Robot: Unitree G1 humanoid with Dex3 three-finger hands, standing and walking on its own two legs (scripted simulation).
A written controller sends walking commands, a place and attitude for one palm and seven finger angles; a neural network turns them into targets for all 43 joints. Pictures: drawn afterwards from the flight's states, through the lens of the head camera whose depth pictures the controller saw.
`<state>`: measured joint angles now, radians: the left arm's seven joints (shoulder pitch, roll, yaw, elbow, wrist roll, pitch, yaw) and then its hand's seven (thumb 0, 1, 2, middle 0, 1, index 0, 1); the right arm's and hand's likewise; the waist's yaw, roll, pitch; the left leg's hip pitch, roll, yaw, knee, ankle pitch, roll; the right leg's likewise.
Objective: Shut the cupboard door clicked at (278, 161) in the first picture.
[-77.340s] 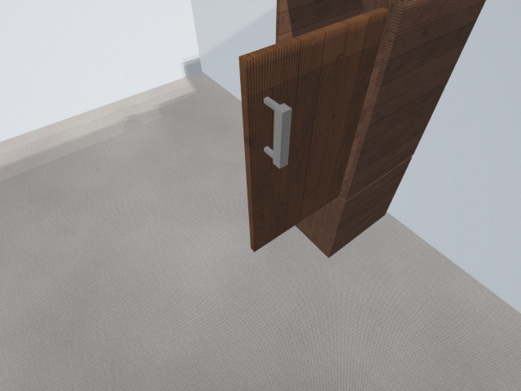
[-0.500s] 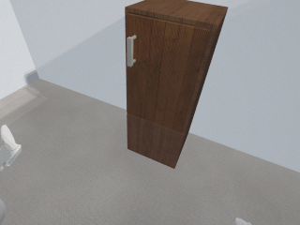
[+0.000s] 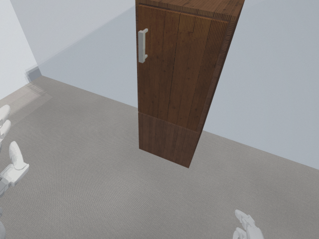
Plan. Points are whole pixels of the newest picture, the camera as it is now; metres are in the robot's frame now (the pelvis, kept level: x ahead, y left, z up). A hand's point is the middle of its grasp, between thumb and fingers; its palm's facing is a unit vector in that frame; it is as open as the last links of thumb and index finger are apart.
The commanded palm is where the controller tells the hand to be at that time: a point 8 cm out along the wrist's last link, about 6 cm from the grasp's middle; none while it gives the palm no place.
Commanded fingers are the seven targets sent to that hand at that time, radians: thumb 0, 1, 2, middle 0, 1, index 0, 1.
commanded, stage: stop stepping back and stand still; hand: left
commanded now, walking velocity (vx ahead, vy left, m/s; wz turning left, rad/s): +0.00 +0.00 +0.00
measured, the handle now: (143, 45) +0.87 +0.13 +0.10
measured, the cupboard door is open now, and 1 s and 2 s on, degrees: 0 0 0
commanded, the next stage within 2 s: let the arm hang, fingers relaxed in 0.04 s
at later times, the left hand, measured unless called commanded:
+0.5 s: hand out of the picture -0.03 +0.16 -0.18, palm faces +0.00 -1.00 -0.09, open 7.3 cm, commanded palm none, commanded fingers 0.00 0.90 0.90 -0.20 -0.30 -0.20 -0.30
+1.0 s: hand out of the picture -0.07 +0.17 -0.17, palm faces +0.07 -0.98 -0.20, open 7.3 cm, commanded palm none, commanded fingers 0.00 0.90 0.90 -0.20 -0.30 -0.20 -0.30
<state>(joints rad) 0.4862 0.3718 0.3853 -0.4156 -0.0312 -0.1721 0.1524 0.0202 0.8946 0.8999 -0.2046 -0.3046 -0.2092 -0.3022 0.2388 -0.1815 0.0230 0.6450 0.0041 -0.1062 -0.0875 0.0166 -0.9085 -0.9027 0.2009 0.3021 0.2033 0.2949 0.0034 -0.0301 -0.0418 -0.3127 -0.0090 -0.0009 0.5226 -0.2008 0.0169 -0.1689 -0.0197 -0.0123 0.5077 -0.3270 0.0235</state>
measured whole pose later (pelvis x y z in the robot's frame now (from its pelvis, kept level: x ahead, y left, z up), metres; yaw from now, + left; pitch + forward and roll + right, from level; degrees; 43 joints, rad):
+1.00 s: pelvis -0.02 +0.00 +0.00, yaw +1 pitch -2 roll -1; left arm 0.39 0.14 0.02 1.14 0.02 0.00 0.04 0.01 0.91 0.90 -0.19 -0.30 -0.20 -0.30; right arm 0.34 -0.09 0.00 1.12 -0.02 0.02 -0.03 0.01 -0.92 -0.90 0.20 0.30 0.20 0.29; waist -0.01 0.01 -0.01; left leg -0.28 -0.02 -0.01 0.46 -0.14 0.02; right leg -0.14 -0.02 -0.03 0.47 -0.29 0.02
